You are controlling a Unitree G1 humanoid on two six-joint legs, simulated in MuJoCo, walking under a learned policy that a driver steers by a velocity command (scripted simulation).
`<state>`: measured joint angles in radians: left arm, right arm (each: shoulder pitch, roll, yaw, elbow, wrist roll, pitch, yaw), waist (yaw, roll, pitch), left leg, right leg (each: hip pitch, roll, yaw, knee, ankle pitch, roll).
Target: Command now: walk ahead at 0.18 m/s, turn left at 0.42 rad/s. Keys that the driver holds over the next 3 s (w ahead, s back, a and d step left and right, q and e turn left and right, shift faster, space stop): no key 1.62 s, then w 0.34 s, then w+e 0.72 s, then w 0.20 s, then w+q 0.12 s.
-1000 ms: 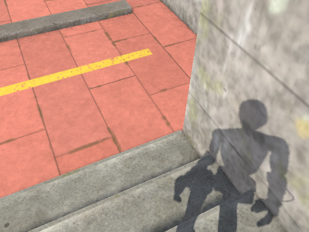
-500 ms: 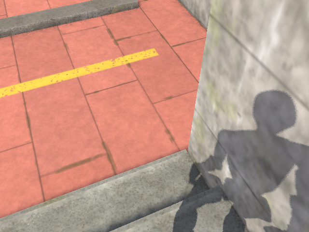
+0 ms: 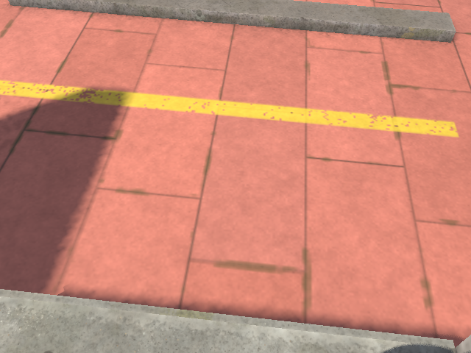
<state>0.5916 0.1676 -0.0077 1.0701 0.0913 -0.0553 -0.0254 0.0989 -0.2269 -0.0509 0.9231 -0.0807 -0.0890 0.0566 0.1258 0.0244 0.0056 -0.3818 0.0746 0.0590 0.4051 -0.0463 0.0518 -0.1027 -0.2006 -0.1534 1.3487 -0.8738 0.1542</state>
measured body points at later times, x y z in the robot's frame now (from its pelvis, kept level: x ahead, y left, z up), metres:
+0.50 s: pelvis +0.11 -0.04 -0.01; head +0.13 -0.04 +0.44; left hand +0.18 +0.21 -0.15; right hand +0.21 -0.28 -0.15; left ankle +0.10 +0.10 -0.74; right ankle +0.14 -0.14 -0.74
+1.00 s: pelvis +0.15 -0.03 -0.01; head +0.17 -0.02 +0.44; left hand +0.23 +0.24 -0.15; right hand +0.21 -0.28 -0.16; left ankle +0.10 +0.10 -0.74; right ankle +0.14 -0.14 -0.74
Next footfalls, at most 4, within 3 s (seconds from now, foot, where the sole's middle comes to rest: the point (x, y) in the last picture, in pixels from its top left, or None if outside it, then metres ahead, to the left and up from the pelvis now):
0.28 right None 0.18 -0.14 -0.78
2.26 left None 0.49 0.11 -0.92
2.88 right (346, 301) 0.82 -0.31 -1.07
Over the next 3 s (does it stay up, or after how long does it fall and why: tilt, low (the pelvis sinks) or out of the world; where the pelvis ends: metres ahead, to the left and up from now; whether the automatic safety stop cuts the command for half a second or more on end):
stays up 0.76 -0.19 -0.31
